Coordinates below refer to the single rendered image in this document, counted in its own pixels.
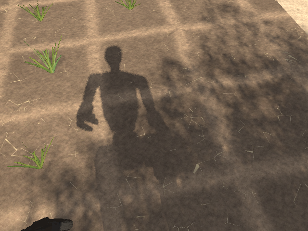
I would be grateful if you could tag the left robot hand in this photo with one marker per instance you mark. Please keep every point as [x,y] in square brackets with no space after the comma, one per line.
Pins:
[50,224]

